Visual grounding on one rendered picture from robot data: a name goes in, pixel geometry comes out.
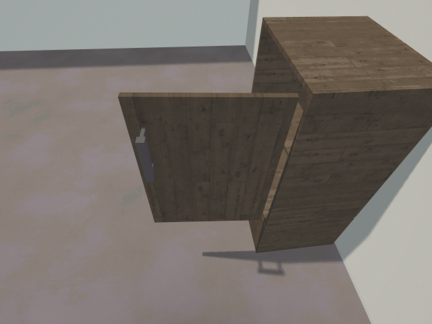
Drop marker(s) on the handle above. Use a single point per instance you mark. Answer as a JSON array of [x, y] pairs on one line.
[[144, 156]]

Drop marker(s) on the cupboard door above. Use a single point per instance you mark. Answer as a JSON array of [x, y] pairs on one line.
[[215, 154]]

